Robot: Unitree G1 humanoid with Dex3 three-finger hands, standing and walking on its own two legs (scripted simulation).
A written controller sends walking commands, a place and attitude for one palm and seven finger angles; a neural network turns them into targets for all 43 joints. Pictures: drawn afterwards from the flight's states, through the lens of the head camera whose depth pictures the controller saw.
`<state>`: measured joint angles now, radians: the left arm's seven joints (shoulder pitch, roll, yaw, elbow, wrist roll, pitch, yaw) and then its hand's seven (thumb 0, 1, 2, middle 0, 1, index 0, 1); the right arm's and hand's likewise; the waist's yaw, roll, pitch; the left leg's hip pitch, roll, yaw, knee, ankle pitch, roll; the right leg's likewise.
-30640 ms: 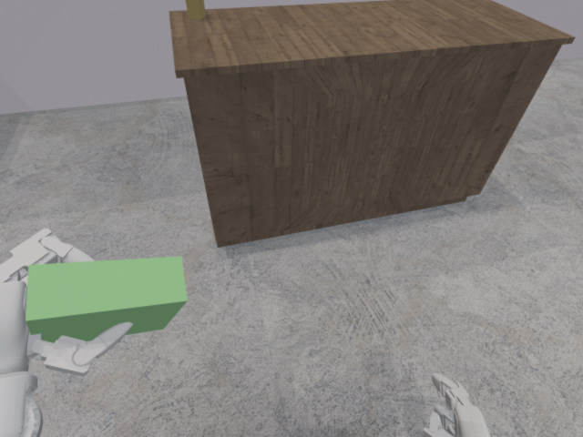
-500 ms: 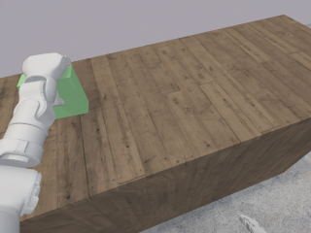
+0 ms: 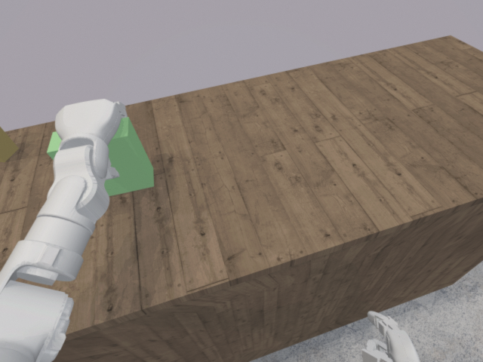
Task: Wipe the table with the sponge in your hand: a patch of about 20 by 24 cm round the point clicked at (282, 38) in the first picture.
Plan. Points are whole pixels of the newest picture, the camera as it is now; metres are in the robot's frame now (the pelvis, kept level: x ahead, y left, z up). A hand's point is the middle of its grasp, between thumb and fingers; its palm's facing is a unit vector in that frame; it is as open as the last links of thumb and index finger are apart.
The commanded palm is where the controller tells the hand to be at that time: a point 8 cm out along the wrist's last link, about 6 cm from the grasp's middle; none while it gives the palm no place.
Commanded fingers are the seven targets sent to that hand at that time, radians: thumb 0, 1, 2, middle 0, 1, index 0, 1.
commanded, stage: wipe back along the middle lane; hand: left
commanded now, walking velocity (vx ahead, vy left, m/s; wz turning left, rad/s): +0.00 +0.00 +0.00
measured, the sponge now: (112, 169) +0.40 +0.28 +0.11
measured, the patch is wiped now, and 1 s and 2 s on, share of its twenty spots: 0.45 0.55 0.65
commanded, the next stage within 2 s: slide across to the third lane in 1.30 s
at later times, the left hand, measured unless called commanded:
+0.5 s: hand (110, 169) +0.35 +0.24 +0.16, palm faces +0.09 -0.02 -1.00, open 9.3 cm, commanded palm +0.31 +0.23 +0.19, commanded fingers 0.00 0.10 1.30 -1.20 -1.60 -1.20 -1.60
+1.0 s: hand (111, 191) +0.31 +0.22 +0.16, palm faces +0.14 -0.06 -0.99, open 9.3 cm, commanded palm +0.27 +0.21 +0.18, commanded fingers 0.00 0.10 1.30 -1.20 -1.60 -1.20 -1.60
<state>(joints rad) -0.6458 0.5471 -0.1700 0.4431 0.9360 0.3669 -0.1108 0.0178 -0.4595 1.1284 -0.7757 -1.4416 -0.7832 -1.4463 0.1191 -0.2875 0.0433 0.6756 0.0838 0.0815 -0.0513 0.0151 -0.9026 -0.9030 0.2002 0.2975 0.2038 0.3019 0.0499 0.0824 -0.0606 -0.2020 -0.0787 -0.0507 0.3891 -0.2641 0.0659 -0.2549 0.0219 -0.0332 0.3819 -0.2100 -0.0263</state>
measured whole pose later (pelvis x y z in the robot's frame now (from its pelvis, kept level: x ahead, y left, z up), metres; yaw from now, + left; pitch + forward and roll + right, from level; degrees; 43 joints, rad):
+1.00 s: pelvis -0.02 -0.02 +0.00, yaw -2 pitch +0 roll +0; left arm -0.28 0.49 -0.19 -0.02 0.94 0.60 -0.09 0.04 -0.42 1.10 -0.68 -1.52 -0.76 -1.46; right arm 0.03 -0.28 0.08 0.62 0.10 0.12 -0.03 0.02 -0.90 -0.90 0.20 0.30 0.20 0.30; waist 0.08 0.10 -0.07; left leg -0.16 -0.05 -0.03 0.44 -0.29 0.04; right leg -0.23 0.05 -0.01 0.46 -0.24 -0.05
